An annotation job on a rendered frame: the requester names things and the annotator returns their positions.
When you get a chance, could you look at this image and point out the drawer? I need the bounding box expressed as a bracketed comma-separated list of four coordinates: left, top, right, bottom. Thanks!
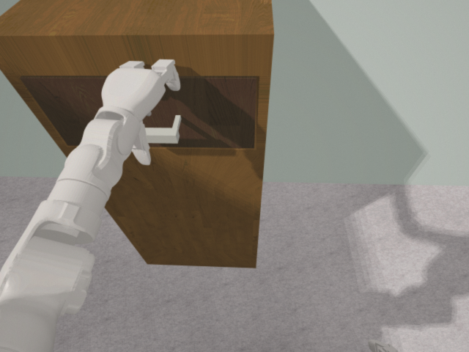
[20, 76, 256, 148]

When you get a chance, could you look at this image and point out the left robot upper arm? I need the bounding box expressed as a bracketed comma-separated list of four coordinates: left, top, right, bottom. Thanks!
[0, 236, 95, 352]

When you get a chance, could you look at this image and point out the handle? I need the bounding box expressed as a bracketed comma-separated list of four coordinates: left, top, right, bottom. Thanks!
[145, 115, 181, 144]

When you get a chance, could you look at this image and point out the robot left forearm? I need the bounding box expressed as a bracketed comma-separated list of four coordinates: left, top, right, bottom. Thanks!
[0, 106, 141, 296]

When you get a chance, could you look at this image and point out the left robot hand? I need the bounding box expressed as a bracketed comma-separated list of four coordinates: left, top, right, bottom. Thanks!
[101, 59, 180, 165]

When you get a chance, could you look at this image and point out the cabinet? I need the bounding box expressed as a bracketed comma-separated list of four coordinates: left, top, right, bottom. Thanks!
[0, 0, 274, 268]

